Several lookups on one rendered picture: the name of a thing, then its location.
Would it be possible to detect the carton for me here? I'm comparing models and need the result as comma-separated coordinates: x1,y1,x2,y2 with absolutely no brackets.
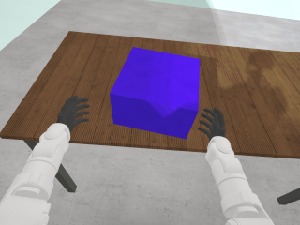
110,47,200,139

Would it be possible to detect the robot left forearm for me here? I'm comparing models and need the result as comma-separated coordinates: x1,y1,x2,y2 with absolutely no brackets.
0,123,70,211

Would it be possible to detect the right robot hand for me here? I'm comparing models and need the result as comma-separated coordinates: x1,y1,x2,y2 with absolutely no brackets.
197,107,226,142

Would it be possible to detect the left robot hand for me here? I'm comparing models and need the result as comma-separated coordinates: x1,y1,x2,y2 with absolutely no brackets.
56,95,90,133

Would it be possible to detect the robot left upper arm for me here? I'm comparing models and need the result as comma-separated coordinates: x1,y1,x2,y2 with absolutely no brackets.
0,195,51,225

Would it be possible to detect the table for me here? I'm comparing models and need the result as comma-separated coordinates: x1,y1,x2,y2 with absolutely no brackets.
0,31,300,205

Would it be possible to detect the robot right forearm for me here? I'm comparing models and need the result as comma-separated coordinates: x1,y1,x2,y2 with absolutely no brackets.
205,136,275,225

